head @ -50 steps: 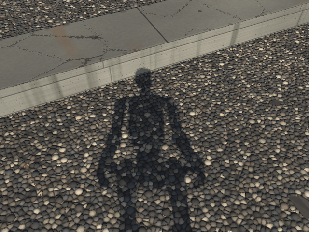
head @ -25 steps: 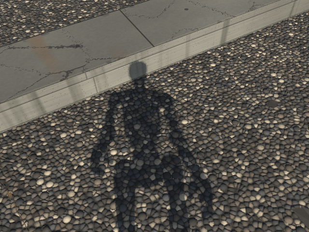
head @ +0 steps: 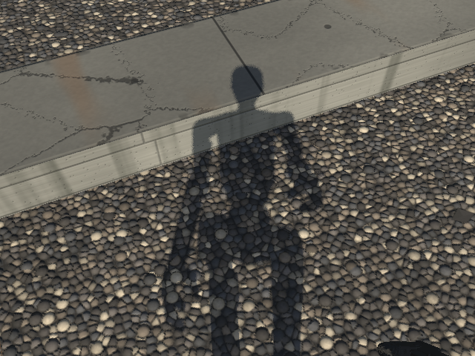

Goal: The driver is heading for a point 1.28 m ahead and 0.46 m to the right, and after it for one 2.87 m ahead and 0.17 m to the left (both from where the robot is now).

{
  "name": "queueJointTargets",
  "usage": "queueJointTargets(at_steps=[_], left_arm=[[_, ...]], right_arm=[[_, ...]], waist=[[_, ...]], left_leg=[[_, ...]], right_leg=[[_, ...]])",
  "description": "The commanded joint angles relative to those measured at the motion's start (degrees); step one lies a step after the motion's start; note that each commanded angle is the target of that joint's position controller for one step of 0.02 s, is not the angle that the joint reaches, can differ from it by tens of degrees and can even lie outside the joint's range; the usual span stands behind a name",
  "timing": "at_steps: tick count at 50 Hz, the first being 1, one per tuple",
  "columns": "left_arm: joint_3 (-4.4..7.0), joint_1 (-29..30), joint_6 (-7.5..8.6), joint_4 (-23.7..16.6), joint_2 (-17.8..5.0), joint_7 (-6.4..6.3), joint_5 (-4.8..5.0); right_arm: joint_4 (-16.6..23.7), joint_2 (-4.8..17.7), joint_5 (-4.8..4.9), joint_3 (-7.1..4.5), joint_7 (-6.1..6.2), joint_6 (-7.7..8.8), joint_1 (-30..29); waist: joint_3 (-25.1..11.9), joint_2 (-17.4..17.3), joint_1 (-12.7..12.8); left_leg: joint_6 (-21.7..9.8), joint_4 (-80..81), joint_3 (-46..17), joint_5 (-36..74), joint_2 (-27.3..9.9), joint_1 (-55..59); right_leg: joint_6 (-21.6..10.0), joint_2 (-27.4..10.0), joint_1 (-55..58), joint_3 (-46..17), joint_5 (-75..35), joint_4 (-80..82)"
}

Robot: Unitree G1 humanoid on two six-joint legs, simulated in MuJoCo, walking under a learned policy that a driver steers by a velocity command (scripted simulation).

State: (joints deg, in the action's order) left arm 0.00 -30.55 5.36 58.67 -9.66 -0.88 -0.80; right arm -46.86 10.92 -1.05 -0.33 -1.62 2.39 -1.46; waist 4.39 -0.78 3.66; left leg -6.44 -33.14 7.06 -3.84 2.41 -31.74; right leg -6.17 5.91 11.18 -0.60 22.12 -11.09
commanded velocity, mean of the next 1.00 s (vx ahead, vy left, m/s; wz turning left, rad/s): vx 0.50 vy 0.00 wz -0.09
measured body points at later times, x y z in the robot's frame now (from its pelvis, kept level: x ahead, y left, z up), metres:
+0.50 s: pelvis +0.27 -0.01 +0.01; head +0.30 -0.01 +0.46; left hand +0.47 +0.20 -0.10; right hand +0.17 -0.24 -0.13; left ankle +0.15 +0.05 -0.72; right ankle +0.44 -0.14 -0.69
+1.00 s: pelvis +0.54 -0.05 +0.02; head +0.57 -0.06 +0.47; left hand +0.47 +0.19 -0.12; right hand +0.71 -0.29 -0.10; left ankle +0.71 +0.08 -0.68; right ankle +0.46 -0.11 -0.72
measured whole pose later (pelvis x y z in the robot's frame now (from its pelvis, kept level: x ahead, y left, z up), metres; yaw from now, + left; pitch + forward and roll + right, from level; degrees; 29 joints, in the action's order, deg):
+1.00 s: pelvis +0.54 -0.05 +0.02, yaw -6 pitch +1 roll -1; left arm 2.2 -27.7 4.6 59.7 -10.2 0.3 -0.7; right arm -49.7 12.2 -1.5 -1.8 -1.3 2.4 1.5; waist 2.2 -2.0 4.8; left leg 0.9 -39.0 -0.3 -1.7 -4.5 -34.9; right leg -5.4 6.0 -0.9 -1.9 13.3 -13.7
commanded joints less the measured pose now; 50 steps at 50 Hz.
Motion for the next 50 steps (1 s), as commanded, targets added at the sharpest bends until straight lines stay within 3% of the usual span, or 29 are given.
queueJointTargets(at_steps=[1,2,3,4,5,6,7,9,11,13,17,22,25,27,28,29,30,31,32,33,34,35,36,37,41,45,50], left_arm=[[2.19,2.81,0.05,-2.08,-11.02,-0.71,-0.24],[1.71,3.67,0.18,-3.38,-9.63,-0.2,0.05],[0.51,-3.77,-0.14,-3.93,-2.32,0.49,1.03],[2.03,-1.41,-0.33,-3.31,-8.61,0.39,-0.1],[2.39,4.11,-0.08,-5.5,-9.39,0.59,-0.24],[2.43,7.26,0.1,-6.03,-9.13,0.9,-0.47],[2.48,7.86,-0.35,-5.88,-8.09,1.1,-0.71],[1.96,6.01,-1.77,-5.29,-5.05,1.85,-1.38],[1.92,8.02,-2.49,-6.04,-4.45,2.31,-1.49],[1.99,13.79,-2.9,-8.01,-5.1,2.51,-1.41],[1.71,24.25,-2.95,-11.1,-5.17,2.65,-0.7],[1.25,33.16,-2.8,-13.58,-4.94,2.59,-0.44],[1.4,36.16,-2.27,-15.07,-5.62,2.54,-0.48],[1.82,32.9,-1.71,-14.44,-6.3,2.26,-0.5],[2.36,27.53,-1.37,-12.7,-7.14,1.86,-0.58],[3.17,17.91,-0.84,-9.36,-8.37,1.32,-0.88],[4.45,7.41,-0.26,-6.6,-11.95,0.63,-2.22],[6.13,1.09,-0.37,-5.9,-18.07,0.44,-3.42],[5.86,3.7,-1.16,-5.65,-15.59,1.15,-1.09],[5.12,10.32,-1.23,-6.21,-12.85,1.4,0.01],[4.3,14.44,-0.81,-6.72,-9.35,1.74,0.14],[3.73,15.8,-0.43,-6.36,-7.54,1.8,0.09],[3.11,15.64,-0.18,-5.29,-5.69,1.65,0.29],[2.85,14.46,0.13,-4.42,-5.23,1.59,0.3],[3.51,9.55,0.66,-2.38,-8.6,1.25,0.57],[3.47,5.5,0.16,-1.78,-8.66,1.16,0.5],[3.95,0.69,-0.24,-1.28,-9.62,0.73,-0.1]], right_arm=[[-4.17,8.77,0.04,-3.16,1.68,1.1,20.22],[-5.86,11.9,-1.19,-4.26,2.48,1.27,28.42],[-5.86,15.86,-2.61,-5.21,2.3,1.22,29.32],[-5.97,12.65,0.28,-4.9,1.33,0.91,26.34],[-4.93,10.16,0.94,-4.23,1.11,1.0,19.3],[-4.68,7.03,0.76,-3.59,0.79,1.49,16.38],[-5.33,5.31,0.36,-3.02,0.84,2.1,16.12],[-7.39,3.82,0.34,-2.3,1.2,3.14,18.08],[-9.08,5.38,0.62,-2.53,1.22,4.01,20.99],[-9.97,6.65,0.66,-2.66,1.16,4.12,23.07],[-11.22,6.35,0.84,-2.16,1.13,3.86,27.74],[-13.03,6.65,0.28,-1.81,1.86,3.59,33.19],[-13.87,7.47,-0.37,-1.98,2.45,3.33,33.99],[-13.95,8.17,-0.45,-2.16,2.78,3.25,31.97],[-14.0,8.72,-0.39,-2.29,2.83,3.18,31.08],[-13.93,8.85,-0.09,-2.27,2.7,3.0,29.99],[-12.57,7.9,0.4,-1.86,2.53,3.2,29.13],[-11.03,1.86,2.81,-0.63,1.93,3.23,34.79],[-12.07,6.89,1.3,-2.18,2.05,3.18,33.9],[-10.35,7.51,0.74,-2.7,1.94,3.13,28.45],[-9.42,6.48,0.51,-2.48,1.62,3.39,25.0],[-9.12,5.59,0.0,-2.59,1.41,3.04,23.43],[-9.01,4.71,-1.01,-2.49,1.08,2.3,23.86],[-9.1,3.62,-1.36,-2.37,0.69,1.67,24.31],[-5.92,3.65,-1.4,-2.45,0.23,0.48,17.52],[-1.66,4.33,-0.77,-2.25,0.35,0.4,6.01],[2.27,4.88,-0.06,-1.88,0.51,0.88,-3.19]], waist=[[-9.08,5.78,-12.6],[-14.35,1.93,-15.53],[-19.02,-10.52,-9.62],[-17.14,-2.72,-10.03],[-7.15,-1.7,-6.94],[-2.62,0.93,-5.84],[-0.51,2.08,-3.93],[-0.73,0.67,-1.43],[-0.25,-0.21,-1.09],[1.15,-0.85,-1.87],[1.82,-1.59,-4.82],[1.77,-2.83,-7.89],[2.25,-3.23,-7.91],[1.03,-3.69,-5.34],[-1.66,-4.04,-2.99],[-6.48,-2.68,1.15],[-12.86,-0.54,5.01],[-21.68,12.08,3.83],[-21.15,7.7,3.02],[-11.1,5.39,0.02],[-6.1,2.99,-1.25],[-3.53,2.95,-2.99],[-2.5,3.96,-4.71],[-2.89,4.27,-5.42],[-1.0,3.7,-5.64],[0.82,4.21,-2.66],[0.24,4.98,0.56]], left_leg=[[-3.71,5.38,-1.6,-0.74,1.95,25.2],[-6.62,6.29,-11.35,-8.26,-7.33,37.96],[-15.43,7.85,-39.4,-9.9,-24.57,51.98],[-16.9,16.5,-48.26,-18.65,-24.21,47.33],[-14.77,20.13,-39.18,-22.22,-22.48,37.93],[-12.96,22.76,-33.96,-17.8,-20.21,30.29],[-10.89,23.84,-29.11,-12.08,-17.79,25.24],[-8.56,25.41,-22.23,-4.67,-14.65,20.03],[-8.23,26.46,-18.31,0.29,-13.4,19.02],[-7.48,27.98,-15.71,1.56,-12.36,19.54],[-4.69,27.49,-12.09,9.4,-10.42,23.75],[-4.26,24.8,-11.33,15.68,-11.76,33.19],[-5.17,21.9,-11.82,20.75,-14.39,38.82],[-4.18,17.13,-10.55,31.47,-14.87,39.33],[-3.39,11.38,-9.81,38.88,-14.45,38.72],[-2.27,1.22,-7.92,40.04,-12.55,35.89],[-1.28,-12.74,-6.58,26.16,-10.46,24.71],[1.85,-36.24,-1.75,-8.22,-0.88,3.76],[0.85,-42.98,-9.04,-24.86,0.79,-2.53],[0.44,-42.7,-10.18,-19.29,-2.85,-5.43],[0.59,-39.6,-9.96,-14.97,-4.81,-4.25],[0.91,-36.17,-9.43,-12.89,-6.47,-2.03],[1.71,-33.47,-9.02,-11.98,-7.37,0.69],[2.43,-31.97,-8.39,-11.48,-7.39,2.41],[5.53,-24.23,-6.21,-6.3,-7.67,-1.26],[7.42,-11.49,-5.59,1.66,-6.93,-3.84],[7.65,-3.49,-6.29,2.83,-5.23,-4.51]], right_leg=[[0.5,-15.39,-7.78,-1.92,-71.08,-26.98],[-0.06,-12.8,-17.91,-0.63,-52.59,-42.4],[1.82,-2.13,-39.29,2.23,2.3,-65.81],[0.26,-1.65,-45.92,-3.27,5.0,-70.72],[-0.25,-5.41,-48.53,-3.6,-1.43,-67.6],[-0.26,-7.03,-46.7,-3.07,-4.26,-64.49],[0.08,-8.57,-44.05,-3.16,-5.3,-61.66],[1.54,-10.0,-39.04,-2.5,-6.07,-57.16],[2.59,-10.95,-40.33,-0.97,-7.9,-53.96],[3.54,-12.27,-44.54,0.46,-12.54,-49.48],[4.8,-12.14,-47.97,2.94,-21.1,-37.3],[4.44,-9.81,-48.84,4.56,-23.13,-27.07],[2.9,-8.72,-48.71,4.58,-18.43,-23.34],[0.94,-6.66,-42.01,5.31,-13.84,-20.13],[-0.21,-4.7,-34.8,5.94,-12.3,-18.57],[-1.78,-3.31,-23.23,6.53,-14.45,-14.99],[-4.49,-10.84,-7.47,-1.37,-11.75,-15.18],[-12.32,-29.0,10.0,-28.79,-6.26,-12.12],[-13.53,-29.96,7.02,-38.88,-6.42,-5.54],[-11.49,-27.28,-1.78,-28.83,-5.47,-4.27],[-9.87,-24.81,-9.77,-22.34,-10.09,-1.8],[-7.94,-21.66,-14.82,-17.91,-14.21,-0.36],[-6.62,-19.14,-18.55,-14.43,-18.21,0.61],[-6.47,-17.94,-19.77,-12.62,-21.47,0.96],[-7.61,-15.76,-21.36,-10.21,-25.43,2.96],[-6.6,-14.23,-19.94,-10.64,-24.82,3.38],[-6.9,-15.14,-13.15,-13.35,-29.22,-0.65]])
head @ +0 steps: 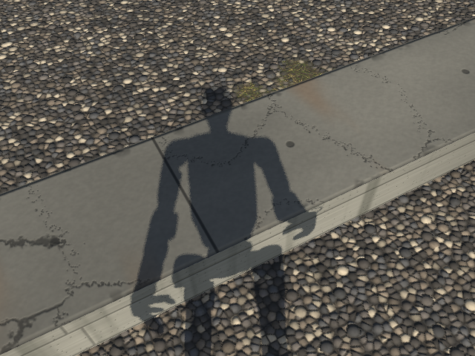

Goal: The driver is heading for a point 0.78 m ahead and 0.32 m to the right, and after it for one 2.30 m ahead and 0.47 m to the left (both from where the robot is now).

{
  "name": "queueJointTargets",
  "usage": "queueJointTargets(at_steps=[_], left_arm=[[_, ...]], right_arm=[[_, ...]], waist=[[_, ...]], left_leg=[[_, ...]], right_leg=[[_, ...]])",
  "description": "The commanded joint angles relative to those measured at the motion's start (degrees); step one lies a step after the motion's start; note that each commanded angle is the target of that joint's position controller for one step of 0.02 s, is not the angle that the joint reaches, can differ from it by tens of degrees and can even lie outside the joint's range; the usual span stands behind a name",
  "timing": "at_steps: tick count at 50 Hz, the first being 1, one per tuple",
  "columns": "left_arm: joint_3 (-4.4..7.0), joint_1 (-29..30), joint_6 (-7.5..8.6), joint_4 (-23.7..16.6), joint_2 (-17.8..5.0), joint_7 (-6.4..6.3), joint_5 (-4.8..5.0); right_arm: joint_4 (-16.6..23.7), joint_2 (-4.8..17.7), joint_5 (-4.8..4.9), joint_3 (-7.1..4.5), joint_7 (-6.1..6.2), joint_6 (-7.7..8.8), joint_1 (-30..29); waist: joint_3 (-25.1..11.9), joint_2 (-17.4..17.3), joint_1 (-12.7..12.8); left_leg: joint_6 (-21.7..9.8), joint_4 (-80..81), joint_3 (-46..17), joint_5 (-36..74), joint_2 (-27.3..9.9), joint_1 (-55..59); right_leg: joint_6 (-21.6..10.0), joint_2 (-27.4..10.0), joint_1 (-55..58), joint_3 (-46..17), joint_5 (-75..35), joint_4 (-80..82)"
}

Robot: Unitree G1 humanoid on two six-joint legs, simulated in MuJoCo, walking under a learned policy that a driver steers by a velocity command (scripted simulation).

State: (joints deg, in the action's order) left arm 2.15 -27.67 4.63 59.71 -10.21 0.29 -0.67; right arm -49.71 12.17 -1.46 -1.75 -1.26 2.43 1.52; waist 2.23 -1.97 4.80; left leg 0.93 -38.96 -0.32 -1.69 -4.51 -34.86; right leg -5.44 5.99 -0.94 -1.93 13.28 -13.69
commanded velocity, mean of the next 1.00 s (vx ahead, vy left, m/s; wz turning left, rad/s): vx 0.50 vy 0.00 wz -0.56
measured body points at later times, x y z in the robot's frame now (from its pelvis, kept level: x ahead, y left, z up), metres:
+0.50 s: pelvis +0.25 +0.02 +0.00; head +0.28 +0.02 +0.45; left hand +0.49 +0.21 -0.12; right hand +0.15 -0.22 -0.14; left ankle +0.21 +0.13 -0.75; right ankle +0.35 -0.15 -0.68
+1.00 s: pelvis +0.47 -0.12 +0.00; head +0.49 -0.16 +0.45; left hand +0.63 +0.11 -0.12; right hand +0.47 -0.42 -0.12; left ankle +0.67 -0.05 -0.67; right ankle +0.40 -0.14 -0.75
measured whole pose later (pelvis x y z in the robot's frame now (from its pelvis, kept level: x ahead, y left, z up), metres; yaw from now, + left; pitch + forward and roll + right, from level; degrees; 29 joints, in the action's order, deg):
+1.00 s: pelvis +0.47 -0.12 +0.00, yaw -35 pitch +2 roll +0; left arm 3.8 -21.9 2.5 50.6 -15.1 0.4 -0.1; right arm -44.4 14.4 -2.2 -2.5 -0.5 1.4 6.3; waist 2.8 -2.0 3.0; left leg 3.0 -52.7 -1.5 -8.5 -6.9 -39.4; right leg -7.9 8.9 -5.3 -4.7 11.4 -16.1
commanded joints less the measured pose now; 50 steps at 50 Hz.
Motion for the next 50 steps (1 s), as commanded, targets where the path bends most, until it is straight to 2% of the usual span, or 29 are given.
queueJointTargets(at_steps=[1,4,5,6,7,8,9,10,11,13,15,18,21,24,28,31,32,33,34,35,36,37,38,40,41,44,47,48,50], left_arm=[[1.94,-2.39,0.32,-2.41,-9.3,-0.66,-0.42],[2.71,-0.04,-0.04,-3.33,-10.78,-1.21,-0.67],[2.99,1.43,0.03,-3.78,-11.44,-1.1,-0.54],[3.0,2.26,0.22,-4.02,-11.21,-0.76,-0.23],[2.55,3.2,0.59,-5.61,-9.2,-0.39,0.34],[1.4,-1.55,0.5,-7.57,-3.14,-0.46,2.43],[2.27,-2.0,-0.22,-7.3,-7.98,-0.71,1.13],[2.71,1.18,-0.84,-6.87,-9.28,-0.52,0.1],[2.62,4.52,-1.04,-7.35,-8.24,0.21,-0.33],[2.68,6.74,-2.2,-8.13,-6.84,1.27,-1.38],[2.41,7.88,-3.35,-8.94,-5.6,1.99,-1.69],[2.02,13.76,-3.85,-11.71,-5.23,2.61,-1.75],[1.48,20.45,-3.76,-14.52,-5.26,3.34,-1.46],[0.67,26.4,-3.6,-16.72,-4.78,3.99,-1.26],[0.6,30.59,-3.64,-18.62,-5.81,4.36,-1.7],[1.23,27.43,-3.73,-18.2,-6.92,3.71,-2.28],[1.82,22.55,-3.37,-16.82,-7.83,3.41,-2.32],[2.79,13.71,-2.7,-13.98,-9.21,2.79,-2.74],[4.45,6.12,-2.35,-12.31,-14.18,1.78,-3.14],[5.79,8.36,-3.07,-14.17,-20.76,1.09,-1.65],[5.83,5.76,-4.0,-14.25,-20.17,0.54,-0.9],[5.17,8.57,-3.92,-13.6,-17.43,0.14,-0.6],[4.36,11.35,-3.43,-13.57,-14.11,0.15,-0.29],[3.41,14.95,-2.47,-14.19,-11.53,-0.1,0.3],[3.18,14.49,-1.89,-14.19,-11.27,0.0,0.52],[3.45,10.96,-1.03,-13.19,-12.91,0.23,0.68],[3.45,6.63,-1.19,-12.26,-13.35,0.13,0.76],[3.44,5.43,-1.28,-12.13,-13.14,-0.09,0.56],[3.43,3.45,-1.53,-11.94,-13.05,-0.4,0.47]], right_arm=[[5.9,4.05,0.48,-0.48,0.17,1.06,-7.26],[6.5,5.62,0.76,-0.89,0.31,2.14,-4.47],[5.52,6.31,0.86,-1.26,0.65,2.58,-0.25],[3.16,7.64,0.55,-1.97,1.25,3.38,7.39],[1.9,11.41,-0.79,-3.06,2.11,4.19,16.63],[2.44,17.05,-2.28,-4.32,2.46,3.9,21.08],[2.45,14.56,-1.37,-4.28,2.43,2.8,18.11],[3.59,9.34,-0.91,-3.03,2.28,2.55,13.39],[3.62,6.43,-0.36,-2.32,2.05,2.74,10.69],[2.31,4.7,0.05,-1.73,2.17,3.47,11.03],[0.96,4.6,0.58,-1.73,1.98,4.59,13.42],[-0.43,5.65,0.83,-2.11,1.84,5.45,16.22],[-1.49,5.6,0.49,-2.1,1.66,5.41,18.05],[-1.95,6.94,0.44,-2.37,1.72,5.37,19.11],[-3.29,8.86,0.4,-2.86,2.39,4.38,22.24],[-3.93,10.86,0.19,-3.28,2.89,2.8,23.36],[-3.91,11.74,0.28,-3.48,2.88,2.11,23.69],[-3.4,11.98,0.57,-3.46,2.76,1.51,23.31],[-1.29,9.6,0.14,-2.81,2.58,1.43,23.86],[3.62,5.23,0.84,-2.18,1.44,2.22,23.16],[4.85,9.92,0.32,-2.95,1.17,2.94,15.93],[5.36,8.19,1.19,-2.41,0.96,3.45,13.71],[4.26,7.56,1.22,-2.17,1.2,3.67,15.06],[3.69,7.01,-0.77,-2.06,1.17,1.72,16.71],[3.76,6.75,-1.23,-2.06,0.95,0.73,17.07],[5.56,6.24,-1.28,-1.93,0.62,-0.69,13.15],[7.93,6.37,-0.76,-1.82,0.9,-0.8,6.14],[8.22,5.58,-0.63,-1.52,0.95,-0.7,5.35],[9.5,5.87,-0.47,-1.34,0.84,-0.56,2.21]], waist=[[2.4,6.34,-0.44],[1.41,6.85,-2.74],[-0.11,6.87,-4.67],[-4.13,4.24,-7.78],[-11.52,-0.74,-11.28],[-19.52,-12.54,-10.12],[-18.97,-11.87,-8.21],[-10.17,-4.39,-6.64],[-5.05,-0.86,-6.07],[-1.43,-3.26,-4.39],[-1.8,-3.55,-3.81],[-1.15,-2.56,-3.87],[0.54,-2.59,-4.66],[1.71,-2.76,-5.55],[2.51,-2.81,-6.52],[-0.45,-4.06,-4.97],[-3.41,-3.73,-3.14],[-8.46,-1.58,0.59],[-14.79,4.57,2.93],[-18.29,18.52,-0.71],[-16.45,7.5,2.48],[-9.81,4.78,0.36],[-4.83,1.1,-2.56],[-3.26,1.43,-6.19],[-3.67,2.19,-6.61],[-2.69,2.78,-6.12],[-0.86,4.09,-3.7],[-1.76,5.47,-3.12],[-1.35,4.97,-1.96]], left_leg=[[0.01,3.53,0.69,-0.3,1.87,-1.22],[-1.5,8.66,0.02,-4.75,3.01,6.48],[-2.24,10.81,0.74,-6.57,4.37,13.7],[-3.47,14.15,0.96,-5.95,4.8,24.54],[-6.2,15.55,-7.65,-12.11,-4.07,38.14],[-11.53,19.12,-29.83,-18.07,-20.14,54.51],[-13.95,24.11,-40.37,-24.45,-21.75,50.6],[-12.58,25.15,-32.08,-27.48,-19.16,42.48],[-11.36,26.5,-23.71,-21.79,-16.08,35.55],[-8.91,28.71,-12.66,-10.32,-11.93,28.65],[-8.91,29.24,-7.28,-1.63,-11.02,28.02],[-9.76,30.24,-1.7,5.12,-11.25,29.65],[-9.6,30.99,3.76,7.72,-9.93,29.76],[-8.59,31.14,8.12,9.42,-9.51,29.88],[-7.65,28.1,11.27,15.62,-11.48,36.14],[-6.76,16.04,14.24,36.91,-12.0,40.48],[-6.76,7.21,14.77,40.94,-11.83,40.6],[-5.55,-6.2,16.14,35.74,-10.59,35.41],[-3.79,-23.5,15.77,12.09,-8.9,21.29],[-0.22,-43.53,11.07,-29.92,3.78,-4.06],[-0.86,-45.58,0.88,-26.06,2.14,-10.2],[-1.55,-42.15,-0.22,-19.62,-0.72,-10.9],[-1.49,-35.71,-0.3,-16.93,-2.54,-6.88],[-0.56,-29.91,-0.98,-16.72,-3.74,-0.39],[-0.05,-28.54,-0.61,-16.55,-3.36,1.07],[1.31,-22.59,0.43,-12.03,-2.66,-0.7],[2.36,-14.65,0.45,-6.29,-2.02,-4.49],[2.51,-15.1,0.8,-5.46,-1.14,-4.8],[2.53,-12.22,0.38,-3.95,-0.58,-6.28]], right_leg=[[-7.62,-15.65,0.12,-12.89,-21.24,0.86],[-5.82,-16.26,0.18,-14.57,-25.0,-3.5],[-4.79,-15.34,-1.81,-14.22,-28.89,-7.21],[-3.54,-12.23,-4.39,-12.14,-31.29,-15.91],[-2.28,-8.21,-11.78,-9.13,-22.55,-30.0],[0.05,0.01,-29.35,-2.22,8.93,-47.15],[-0.58,-1.96,-36.04,-2.37,16.86,-54.57],[-0.88,-5.68,-37.21,-3.23,11.65,-56.26],[-0.47,-7.62,-36.05,-2.94,7.51,-54.36],[0.72,-9.82,-33.23,-2.1,4.57,-51.34],[1.43,-10.12,-33.36,-1.05,2.08,-51.69],[2.26,-11.28,-38.58,-0.03,-2.77,-50.6],[2.9,-11.4,-40.16,1.52,-8.73,-43.03],[2.37,-10.92,-36.29,4.03,-13.82,-32.4],[0.0,-9.48,-33.52,7.46,-8.63,-24.88],[-3.19,-4.65,-26.68,10.65,0.57,-21.53],[-4.59,-2.12,-21.2,11.36,2.28,-19.33],[-6.39,-0.36,-9.26,10.57,-0.02,-14.62],[-9.35,-11.46,5.87,-4.35,5.16,-13.42],[-17.73,-26.26,19.78,-36.62,3.6,-5.42],[-17.18,-25.7,18.18,-35.92,-2.48,-2.19],[-15.56,-24.15,12.12,-26.7,-7.9,-2.93],[-13.04,-21.09,3.44,-21.21,-15.37,-1.93],[-10.93,-15.94,-4.44,-14.93,-20.51,-0.26],[-11.06,-15.07,-6.0,-13.97,-23.19,0.12],[-10.77,-12.97,-7.74,-12.55,-23.31,1.85],[-9.33,-12.31,-5.82,-13.74,-22.35,2.42],[-9.09,-12.2,-4.34,-13.92,-23.1,1.58],[-8.72,-12.31,-2.26,-14.92,-24.07,0.54]])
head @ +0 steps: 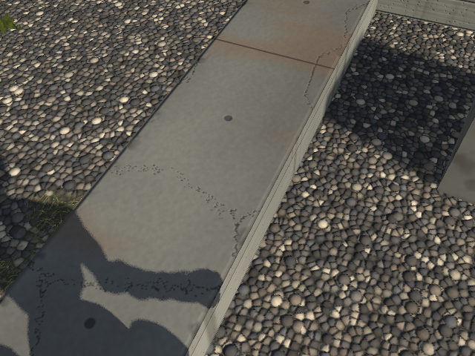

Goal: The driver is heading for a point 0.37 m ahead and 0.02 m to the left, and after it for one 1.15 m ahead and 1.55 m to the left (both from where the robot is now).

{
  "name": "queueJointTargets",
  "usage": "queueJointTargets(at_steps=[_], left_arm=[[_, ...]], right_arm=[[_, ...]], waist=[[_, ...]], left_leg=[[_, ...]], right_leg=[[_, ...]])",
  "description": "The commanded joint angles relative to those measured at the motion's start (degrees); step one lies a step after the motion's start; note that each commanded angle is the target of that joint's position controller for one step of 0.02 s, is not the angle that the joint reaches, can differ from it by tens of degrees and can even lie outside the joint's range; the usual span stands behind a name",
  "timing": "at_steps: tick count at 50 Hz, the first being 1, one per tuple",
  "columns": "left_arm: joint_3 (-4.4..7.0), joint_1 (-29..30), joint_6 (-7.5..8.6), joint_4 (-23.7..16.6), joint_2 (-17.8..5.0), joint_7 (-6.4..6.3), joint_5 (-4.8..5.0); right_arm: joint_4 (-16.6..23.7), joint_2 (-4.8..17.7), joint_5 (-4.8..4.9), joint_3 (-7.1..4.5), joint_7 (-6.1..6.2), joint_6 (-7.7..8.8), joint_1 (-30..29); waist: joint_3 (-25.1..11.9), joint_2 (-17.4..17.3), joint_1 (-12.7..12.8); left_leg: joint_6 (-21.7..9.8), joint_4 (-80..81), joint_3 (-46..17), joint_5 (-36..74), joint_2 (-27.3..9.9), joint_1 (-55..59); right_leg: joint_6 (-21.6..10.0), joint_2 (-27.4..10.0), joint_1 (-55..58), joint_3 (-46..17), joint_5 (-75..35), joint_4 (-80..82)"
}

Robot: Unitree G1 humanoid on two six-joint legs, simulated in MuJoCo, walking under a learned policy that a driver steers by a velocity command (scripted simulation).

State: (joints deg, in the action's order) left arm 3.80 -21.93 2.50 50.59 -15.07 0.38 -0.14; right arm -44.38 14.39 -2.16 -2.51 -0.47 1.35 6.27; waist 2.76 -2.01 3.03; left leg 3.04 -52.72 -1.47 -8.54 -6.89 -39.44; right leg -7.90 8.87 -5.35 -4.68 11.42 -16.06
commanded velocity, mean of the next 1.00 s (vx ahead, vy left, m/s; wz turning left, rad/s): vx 0.23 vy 0.00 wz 0.11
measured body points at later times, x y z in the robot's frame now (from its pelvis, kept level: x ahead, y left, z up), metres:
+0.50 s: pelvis +0.23 +0.04 +0.00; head +0.27 +0.06 +0.45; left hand +0.39 +0.27 -0.14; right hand +0.22 -0.23 -0.12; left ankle +0.26 +0.13 -0.75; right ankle +0.24 -0.11 -0.68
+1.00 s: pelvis +0.24 -0.03 -0.01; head +0.26 -0.04 +0.44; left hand +0.31 +0.25 -0.11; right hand +0.39 -0.28 -0.13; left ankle +0.18 +0.06 -0.68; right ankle +0.29 -0.10 -0.75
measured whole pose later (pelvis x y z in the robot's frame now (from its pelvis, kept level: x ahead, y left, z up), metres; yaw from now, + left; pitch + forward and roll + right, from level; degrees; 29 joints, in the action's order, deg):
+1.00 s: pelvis +0.24 -0.03 -0.01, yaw +12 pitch -1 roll +0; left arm 1.5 -10.6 -0.4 42.2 -12.8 -3.0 -1.8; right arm -43.9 16.2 -0.7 -5.3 -0.8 -5.2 12.6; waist 3.5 -1.8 0.0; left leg 3.0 -57.8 0.4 -27.1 2.0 -22.8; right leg -3.8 -0.3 -14.0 8.3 11.1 -25.5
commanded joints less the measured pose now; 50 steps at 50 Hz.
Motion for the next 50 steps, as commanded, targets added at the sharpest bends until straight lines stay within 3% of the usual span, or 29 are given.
queueJointTargets(at_steps=[1,3,6,8,9,10,11,12,13,14,15,16,17,19,20,23,27,32,33,35,36,37,38,39,40,42,44,47,50], left_arm=[[1.74,-3.48,0.39,-2.74,-7.85,-0.72,-0.6],[1.96,-5.91,0.28,-2.68,-8.58,-1.28,-0.76],[1.96,-6.7,0.11,-2.4,-8.4,-1.69,-0.88],[2.07,-3.88,0.3,-2.8,-9.06,-1.82,-0.66],[2.18,-3.06,0.69,-2.99,-9.68,-1.61,-0.58],[2.38,-1.95,1.17,-2.85,-10.37,-1.19,-0.15],[2.03,-1.12,1.69,-3.2,-9.35,-0.71,0.0],[0.5,-2.62,2.22,-4.79,-3.46,-0.79,-0.01],[0.37,-13.41,1.92,-4.27,-0.59,-1.06,1.09],[0.45,-12.45,1.11,-1.86,-3.99,-1.52,-1.37],[0.57,-7.1,0.92,-2.82,-4.4,-1.07,-1.89],[0.49,-3.12,0.83,-4.05,-4.59,-0.62,-2.2],[0.46,-1.0,0.33,-4.89,-4.77,-0.13,-2.54],[-0.18,-0.28,-0.71,-5.26,-3.56,0.37,-2.86],[-0.43,-0.53,-1.32,-5.23,-2.94,0.22,-2.85],[-1.26,3.57,-2.33,-6.96,-1.9,-0.28,-1.97],[-1.69,8.82,-2.93,-8.68,-1.84,-0.99,-1.26],[-1.83,12.66,-2.57,-10.39,-1.9,-2.0,-0.6],[-1.74,12.18,-2.28,-10.49,-2.05,-2.13,-0.44],[-1.44,7.48,-1.32,-9.49,-2.05,-2.75,-0.81],[-0.66,6.22,-0.79,-9.47,-5.59,-3.33,-1.81],[0.22,9.08,-1.3,-11.23,-11.2,-3.21,-1.46],[0.32,7.53,-2.08,-11.14,-9.35,-2.9,-0.59],[-0.71,9.69,-2.31,-11.67,-5.94,-2.87,-0.74],[-1.31,13.64,-2.56,-12.16,-3.76,-2.97,-0.99],[-1.49,16.66,-2.66,-12.97,-3.37,-3.59,-1.88],[-1.32,14.35,-2.5,-12.42,-3.39,-3.88,-1.92],[-0.66,10.48,-2.28,-11.33,-4.61,-3.83,-1.55],[-0.09,10.26,-2.23,-11.16,-6.08,-3.2,-1.92]], right_arm=[[4.84,3.53,0.27,-0.53,0.08,0.79,-4.25],[6.43,4.33,0.19,-0.4,0.02,1.24,-7.21],[8.56,3.76,0.51,0.35,-0.83,1.72,-11.09],[7.18,4.15,0.96,0.14,-0.52,1.84,-5.53],[5.24,5.53,0.81,-0.57,0.14,2.07,-0.08],[3.17,7.05,0.59,-1.4,0.87,2.62,6.89],[1.78,9.15,0.2,-2.26,1.54,3.36,12.26],[1.39,13.15,-1.12,-2.93,2.3,3.87,20.18],[0.17,16.93,-1.05,-3.77,1.81,3.36,19.0],[0.81,11.11,0.84,-3.11,0.93,2.88,14.04],[1.62,6.44,1.52,-1.9,0.44,2.87,9.45],[1.32,4.05,1.59,-1.09,0.19,2.86,7.68],[0.52,3.53,1.9,-0.7,0.26,3.09,7.73],[-1.7,4.1,2.41,-0.61,0.13,3.54,9.49],[-2.54,4.14,2.05,-0.55,0.06,3.65,10.71],[-3.13,7.08,1.65,-1.36,0.16,2.96,11.32],[-2.71,7.84,1.39,-2.26,0.47,1.11,13.48],[-0.98,8.68,1.06,-3.76,0.8,-1.2,13.12],[-0.35,8.76,0.94,-4.04,0.94,-1.76,12.23],[1.16,8.28,1.6,-4.26,1.32,-2.75,9.45],[1.78,5.4,1.81,-3.66,1.3,-2.79,11.11],[3.16,0.46,2.46,-2.63,1.51,-2.74,16.12],[2.21,5.96,1.38,-3.92,2.07,-3.39,15.88],[1.59,7.16,0.9,-4.53,1.99,-3.91,14.44],[1.18,6.71,0.84,-4.67,1.7,-4.47,13.44],[1.13,6.3,1.08,-4.68,0.92,-5.48,13.28],[1.62,5.72,1.59,-4.38,0.46,-5.78,12.19],[3.22,5.22,1.37,-3.74,-0.33,-6.09,8.58],[4.27,4.61,1.56,-2.83,-0.72,-6.21,6.47]], waist=[[-2.45,5.97,0.34],[-1.77,4.94,1.11],[0.99,5.51,1.78],[-0.56,7.27,-1.07],[-2.95,8.08,-2.75],[-5.66,6.49,-6.25],[-8.19,4.35,-9.08],[-15.08,-3.8,-10.45],[-16.65,-15.94,-3.31],[-9.94,-5.08,-2.45],[-4.63,-0.98,-2.12],[-3.36,0.61,-2.05],[-2.99,-0.96,-1.58],[-4.85,-3.2,-0.76],[-6.24,-2.44,-0.5],[-6.63,-4.75,-0.7],[-8.07,-6.03,-2.53],[-5.87,-8.08,-4.19],[-5.19,-8.18,-4.05],[-4.05,-5.69,-1.13],[-5.23,2.15,-2.15],[-6.09,17.65,-5.59],[-8.56,15.54,-2.93],[-5.29,9.76,-4.24],[-2.07,7.73,-5.62],[-1.56,10.23,-6.32],[-3.14,9.54,-5.17],[-4.35,9.14,-2.95],[-5.39,10.48,-1.68]], left_leg=[[-0.03,-0.99,1.24,1.87,2.11,-4.62],[-0.53,-1.18,0.28,-0.37,2.06,-10.22],[-1.01,11.35,0.92,2.86,4.3,-2.06],[-2.28,18.19,1.65,3.11,6.72,11.71],[-3.27,18.79,3.01,1.72,9.36,20.73],[-4.18,22.77,4.13,2.96,10.47,29.16],[-5.23,26.05,1.92,3.31,6.89,37.88],[-8.97,25.74,-14.49,6.21,-8.8,48.09],[-17.74,33.28,-40.11,19.27,-19.74,50.71],[-19.36,33.33,-40.57,14.86,-18.23,42.31],[-18.74,33.23,-31.0,17.99,-14.89,36.18],[-17.44,33.35,-23.24,24.79,-11.62,32.93],[-16.29,33.63,-17.75,32.74,-8.92,31.73],[-15.03,33.46,-11.58,45.59,-5.59,30.34],[-15.07,32.64,-11.01,52.01,-5.61,30.55],[-14.6,31.96,-8.81,54.55,-3.67,30.62],[-13.52,30.58,-10.71,46.12,-2.93,30.41],[-12.96,28.68,-16.41,28.42,-2.28,27.73],[-12.28,28.01,-18.27,24.37,-2.06,26.81],[-8.65,23.98,-20.42,13.77,0.36,22.23],[-5.74,16.25,-16.78,0.39,4.11,16.82],[-2.72,3.78,-4.12,-24.78,14.31,7.8],[-1.81,-8.5,0.38,-30.64,13.19,8.88],[-1.71,-14.14,-1.18,-27.02,11.2,9.62],[-1.41,-16.55,-1.18,-23.06,10.01,10.34],[-0.4,-19.8,0.32,-18.07,9.72,11.34],[0.42,-18.39,1.29,-16.81,10.04,11.27],[0.59,-9.4,0.79,-17.47,8.77,10.15],[-0.81,2.15,2.76,-20.71,8.1,16.83]], right_leg=[[-6.81,-16.29,5.51,-14.58,-23.62,1.65],[-8.02,-17.89,11.07,-17.51,-24.37,0.56],[-5.91,-15.68,7.73,-16.02,-25.99,-0.47],[-3.06,-14.53,3.53,-14.24,-33.2,-3.34],[-1.96,-13.73,1.89,-13.9,-43.51,-7.67],[-0.73,-11.89,0.83,-12.33,-48.15,-15.92],[0.59,-8.96,-3.51,-11.31,-39.64,-26.07],[2.32,-4.75,-10.83,-7.24,-14.16,-44.23],[4.08,3.2,-22.27,-3.98,20.24,-56.09],[4.12,-1.57,-24.92,-5.26,15.83,-61.34],[4.82,-2.77,-25.23,-4.99,12.7,-61.29],[5.38,-4.2,-24.81,-4.34,10.89,-58.92],[6.17,-6.04,-24.42,-2.8,9.91,-55.98],[7.84,-7.08,-20.73,0.37,8.86,-50.64],[8.39,-6.88,-19.31,1.11,8.58,-49.66],[9.78,-7.14,-19.98,3.31,7.51,-40.66],[9.66,-7.19,-19.1,3.81,3.41,-34.7],[9.15,-6.51,-16.13,3.45,6.69,-25.8],[8.95,-6.12,-14.2,3.63,7.02,-22.14],[8.21,-6.96,-5.26,3.4,-0.47,-6.68],[6.51,-16.21,0.29,-4.61,-2.19,-2.39],[1.21,-30.46,4.82,-18.2,-22.51,-1.31],[-4.76,-32.73,-0.13,-19.29,-24.83,-0.95],[-5.3,-29.04,-4.3,-15.21,-20.15,-0.17],[-4.07,-25.33,-8.18,-9.69,-16.41,0.31],[-3.25,-21.05,-9.33,-2.06,-19.41,-0.45],[-3.97,-20.59,-6.34,0.91,-22.91,-1.9],[-5.04,-23.29,-0.08,-0.06,-17.87,-2.09],[-4.28,-24.03,-0.93,1.22,-8.28,-1.2]])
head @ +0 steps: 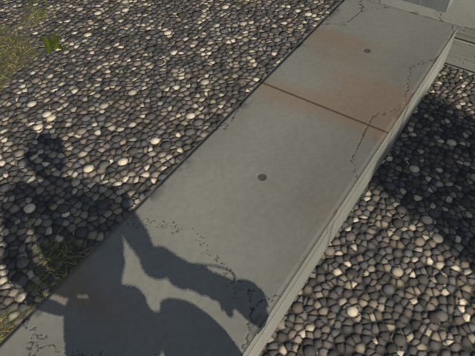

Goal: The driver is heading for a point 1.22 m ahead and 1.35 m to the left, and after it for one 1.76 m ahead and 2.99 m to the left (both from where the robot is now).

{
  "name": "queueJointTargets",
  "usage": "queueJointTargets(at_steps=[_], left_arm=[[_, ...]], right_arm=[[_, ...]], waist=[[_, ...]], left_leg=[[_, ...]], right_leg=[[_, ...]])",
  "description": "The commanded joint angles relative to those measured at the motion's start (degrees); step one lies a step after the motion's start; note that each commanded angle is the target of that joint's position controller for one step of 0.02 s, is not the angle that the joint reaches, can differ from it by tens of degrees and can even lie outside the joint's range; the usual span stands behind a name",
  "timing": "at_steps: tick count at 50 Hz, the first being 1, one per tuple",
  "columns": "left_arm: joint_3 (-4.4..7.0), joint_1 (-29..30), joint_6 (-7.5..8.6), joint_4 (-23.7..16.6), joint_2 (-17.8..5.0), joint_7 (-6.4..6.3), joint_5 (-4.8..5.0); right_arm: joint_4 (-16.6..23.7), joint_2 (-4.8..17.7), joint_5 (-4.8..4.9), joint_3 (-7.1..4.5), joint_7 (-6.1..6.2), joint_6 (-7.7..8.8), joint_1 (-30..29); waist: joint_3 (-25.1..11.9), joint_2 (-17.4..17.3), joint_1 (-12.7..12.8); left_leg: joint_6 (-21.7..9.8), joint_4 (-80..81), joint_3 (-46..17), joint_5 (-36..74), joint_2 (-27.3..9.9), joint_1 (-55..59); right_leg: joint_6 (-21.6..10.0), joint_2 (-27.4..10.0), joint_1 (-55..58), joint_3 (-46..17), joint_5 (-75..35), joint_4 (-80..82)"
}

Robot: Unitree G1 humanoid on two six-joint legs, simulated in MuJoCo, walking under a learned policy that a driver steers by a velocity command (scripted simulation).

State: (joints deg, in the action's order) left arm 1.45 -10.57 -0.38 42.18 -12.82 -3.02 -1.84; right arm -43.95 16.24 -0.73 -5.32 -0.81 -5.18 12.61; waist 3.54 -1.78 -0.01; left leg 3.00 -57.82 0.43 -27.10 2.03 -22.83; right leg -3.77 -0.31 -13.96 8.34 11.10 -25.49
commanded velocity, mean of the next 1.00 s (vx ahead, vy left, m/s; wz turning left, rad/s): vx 0.37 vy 0.00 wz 0.59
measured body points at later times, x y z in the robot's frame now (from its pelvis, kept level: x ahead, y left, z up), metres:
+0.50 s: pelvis +0.07 +0.01 +0.00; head +0.09 +0.03 +0.45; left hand +0.18 +0.29 -0.11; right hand +0.18 -0.26 -0.11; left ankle -0.06 +0.08 -0.74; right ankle +0.21 -0.09 -0.71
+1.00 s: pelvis +0.21 +0.08 +0.01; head +0.26 +0.11 +0.46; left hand +0.01 +0.24 -0.12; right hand +0.54 +0.13 -0.01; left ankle +0.25 +0.25 -0.47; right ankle +0.21 -0.07 -0.74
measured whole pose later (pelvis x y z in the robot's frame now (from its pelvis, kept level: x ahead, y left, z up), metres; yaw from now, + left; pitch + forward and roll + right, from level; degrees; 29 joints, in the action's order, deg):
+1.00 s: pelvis +0.21 +0.08 +0.01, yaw +36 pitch +3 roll +1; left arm 0.7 -29.0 3.8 55.5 -11.3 -1.9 -1.3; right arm -22.7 4.9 -1.3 1.9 0.9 -3.8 -5.8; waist 2.7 0.2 1.2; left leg -6.3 -105.9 3.3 -30.7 -2.9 -72.0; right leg 2.4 -6.2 1.2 15.0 12.2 -9.0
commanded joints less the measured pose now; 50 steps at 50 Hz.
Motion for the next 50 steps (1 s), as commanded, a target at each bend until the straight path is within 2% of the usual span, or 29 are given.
queueJointTargets(at_steps=[1,4,6,7,8,9,10,11,14,16,21,24,25,26,27,28,29,30,31,32,35,37,38,41,43,45,47,49,50], left_arm=[[2.58,-1.24,0.62,-2.73,-9.22,0.62,-0.43],[3.49,-1.31,0.23,-2.62,-11.57,1.66,-0.55],[3.76,0.48,-0.18,-2.84,-11.54,1.82,0.13],[3.35,2.0,-0.06,-3.43,-9.3,2.07,0.3],[1.88,4.82,0.28,-6.96,-3.95,2.63,0.87],[2.41,9.96,0.6,-9.09,-7.08,2.7,-0.75],[2.8,8.54,1.1,-8.59,-8.21,3.51,-0.49],[2.91,5.38,1.73,-7.27,-8.85,4.44,0.06],[2.82,1.4,2.32,-4.49,-8.17,5.11,-1.24],[2.31,2.26,2.14,-5.12,-6.76,5.05,-0.85],[1.21,10.18,2.04,-8.1,-5.38,4.85,0.24],[1.23,8.16,2.62,-8.27,-5.94,3.74,1.13],[1.54,5.31,2.94,-7.82,-6.91,3.16,1.28],[1.78,-0.35,3.13,-6.53,-7.08,2.48,1.02],[2.32,-5.81,3.81,-5.28,-8.26,1.84,0.32],[3.14,-11.64,4.59,-5.54,-12.05,1.0,-1.38],[3.69,-10.95,3.86,-6.08,-17.54,0.71,-2.29],[3.89,-8.76,2.93,-6.25,-15.28,1.21,-1.77],[2.29,-5.79,2.66,-6.87,-9.15,1.64,-1.1],[1.4,-3.35,2.88,-6.6,-6.8,1.92,-0.61],[1.48,-5.48,4.73,-4.17,-7.07,1.94,-0.95],[1.81,-10.09,5.77,-0.87,-7.37,2.36,-0.87],[2.05,-13.16,6.01,1.25,-7.09,2.51,-1.31],[1.48,-17.37,6.63,6.16,-5.22,2.74,-1.21],[1.21,-17.9,7.07,7.71,-5.39,2.87,-0.75],[0.69,-16.69,6.5,9.56,-4.59,2.68,-0.36],[0.85,-16.14,5.83,10.37,-6.22,0.63,-0.07],[1.47,-15.73,4.98,8.91,-9.71,-0.17,1.15],[1.37,-14.0,4.36,7.62,-9.68,0.23,1.57]], right_arm=[[4.46,2.84,0.2,0.2,-0.61,0.34,-0.91],[5.38,3.92,0.24,0.34,-1.41,0.99,-0.59],[2.6,3.16,-0.09,0.51,-1.73,2.12,6.26],[0.48,4.28,-0.76,0.21,-1.34,2.91,11.26],[1.09,9.97,-1.63,-1.15,-0.8,3.38,15.08],[1.33,13.41,-1.59,-2.19,0.09,3.57,14.47],[1.87,10.5,-1.41,-1.3,1.03,3.65,10.0],[2.89,8.66,-0.76,-0.56,1.14,3.99,5.77],[3.47,6.69,-0.37,0.0,0.85,5.87,3.98],[2.55,7.33,-0.11,-0.38,0.54,6.68,6.76],[2.27,7.77,-0.5,-0.76,0.97,6.91,10.63],[4.25,8.1,-0.95,-0.9,1.15,7.27,7.31],[4.87,8.28,-0.87,-0.99,1.14,7.45,6.31],[5.3,8.47,-0.66,-1.13,1.12,7.54,4.6],[6.02,7.43,0.21,-0.91,0.74,7.77,3.47],[7.67,2.92,1.59,0.49,0.6,8.14,3.49],[9.97,-2.22,2.22,1.86,1.01,7.96,8.31],[8.3,3.47,-0.04,0.9,1.59,6.69,9.9],[7.94,4.58,-1.77,0.5,1.15,6.21,5.99],[8.92,2.92,-2.4,0.95,0.66,5.96,3.32],[10.81,0.17,-2.05,1.85,0.07,4.42,1.08],[14.27,-2.47,-1.76,2.77,1.35,3.71,-4.01],[16.11,-4.55,-1.5,3.41,2.25,3.31,-8.02],[20.26,-7.03,-1.15,4.71,3.45,3.29,-16.2],[21.42,-7.64,-0.86,5.12,3.83,3.03,-18.47],[24.31,-9.87,-1.13,6.57,3.25,2.81,-21.95],[27.84,-11.36,-1.17,7.21,2.0,2.21,-25.16],[27.81,-11.4,-0.5,7.9,0.96,1.67,-24.23],[24.74,-10.29,0.47,7.37,0.88,1.72,-20.18]], waist=[[-5.99,10.98,1.93],[-4.96,10.45,1.42],[-3.68,6.64,-2.52],[-1.94,-0.18,-4.47],[-1.18,-14.83,-6.1],[5.09,-11.02,-7.48],[7.16,-6.34,-4.01],[6.8,-5.04,-0.94],[0.89,-1.96,0.29],[-0.84,-2.16,-0.4],[0.08,-5.38,-3.95],[-2.9,-6.63,-2.27],[-4.56,-6.65,-0.81],[-6.85,-7.28,2.61],[-9.54,-3.19,5.65],[-15.0,5.72,7.83],[-16.72,19.36,3.24],[-16.13,13.76,2.41],[-9.98,7.52,2.41],[-5.28,7.21,1.58],[-2.94,7.65,0.27],[-3.62,7.05,0.66],[-3.83,9.32,1.55],[-0.17,5.72,0.95],[1.94,3.15,-0.01],[4.57,0.4,-1.79],[4.1,4.06,-2.78],[-0.96,7.25,-0.92],[-3.15,5.79,-1.24]], left_leg=[[-1.74,10.78,1.87,-2.91,-0.71,2.46],[-5.17,20.44,4.33,-2.33,0.16,9.53],[-8.69,33.81,5.03,4.89,1.34,20.68],[-10.41,40.36,-2.1,1.75,-1.55,26.62],[-16.19,46.62,-29.58,-13.42,-18.59,31.78],[-21.4,51.05,-40.02,-16.63,-23.32,23.22],[-20.75,51.53,-35.54,-17.25,-21.14,20.78],[-18.69,52.04,-30.28,-11.59,-17.73,18.53],[-16.13,48.19,-18.63,17.39,-11.14,19.57],[-16.1,45.51,-16.45,27.97,-10.23,19.9],[-15.02,42.25,-17.85,32.23,-9.53,19.06],[-13.02,36.83,-19.31,44.46,-9.56,15.75],[-12.08,33.97,-20.57,47.46,-9.42,15.33],[-11.38,28.61,-20.48,49.69,-8.2,14.46],[-9.96,19.21,-18.21,47.47,-4.56,11.82],[-7.67,2.86,-13.55,31.93,0.3,2.28],[-5.8,-10.03,-6.13,-4.98,7.57,-14.6],[-5.82,-22.78,-5.27,-3.33,2.35,-16.63],[-6.01,-29.08,-4.46,0.24,0.34,-19.23],[-6.0,-33.44,-3.08,2.12,-0.7,-21.01],[-5.57,-44.25,-2.23,5.37,-1.08,-25.44],[-6.61,-58.25,-4.15,3.21,-0.55,-36.75],[-7.39,-68.93,-3.62,0.84,0.18,-43.59],[-8.72,-80.28,-7.19,-3.21,-0.22,-59.85],[-8.58,-81.53,-7.07,-4.6,-0.61,-64.63],[-8.16,-69.12,-1.84,-2.19,-2.26,-58.82],[-8.16,-56.86,0.5,-0.67,-5.09,-51.82],[-9.81,-38.35,5.28,-4.68,-6.61,-38.39],[-11.06,-29.36,10.24,-7.12,-4.76,-27.98]], right_leg=[[-8.16,-15.24,6.42,-12.09,-0.63,9.82],[-7.03,-16.31,1.99,-12.46,13.13,12.96],[-3.53,-13.78,-5.65,-7.78,18.27,8.77],[-0.08,-9.75,-13.55,-2.58,20.1,-1.5],[4.54,-1.44,-30.1,4.04,24.23,-20.24],[4.85,0.33,-37.12,-6.42,20.04,-27.7],[4.94,-2.27,-36.97,-9.5,13.31,-32.3],[5.25,-2.56,-34.73,-9.76,7.7,-31.97],[6.6,-1.83,-27.24,-7.91,0.31,-33.14],[7.05,-1.49,-25.95,-7.01,-0.43,-31.2],[6.64,-0.06,-22.03,-6.48,-2.14,-16.25],[5.43,2.13,-11.07,-6.08,-0.81,-10.15],[4.88,2.54,-6.76,-6.76,-0.42,-7.96],[4.42,3.16,-0.39,-6.12,-0.3,-4.03],[4.1,1.96,8.1,-5.89,-3.33,1.61],[2.19,-10.9,19.9,-19.52,4.39,6.22],[-3.52,-25.46,27.1,-41.56,-2.5,10.58],[-8.45,-25.38,19.99,-44.77,12.38,9.68],[-8.68,-21.5,13.0,-38.36,24.47,10.96],[-7.78,-18.46,6.51,-31.43,23.07,12.0],[-6.57,-15.54,-0.12,-21.23,14.53,12.93],[-7.73,-18.01,3.13,-20.94,17.7,13.58],[-8.37,-19.66,6.33,-21.04,19.46,15.28],[-6.5,-22.51,11.66,-18.41,23.28,17.82],[-5.27,-22.67,11.91,-14.24,20.3,18.56],[-2.8,-17.38,3.01,-5.63,13.29,20.42],[-2.69,-15.54,1.22,-2.13,2.89,23.97],[-4.15,-14.82,7.31,3.46,-20.62,27.26],[-4.64,-13.23,7.43,8.68,-40.06,24.37]])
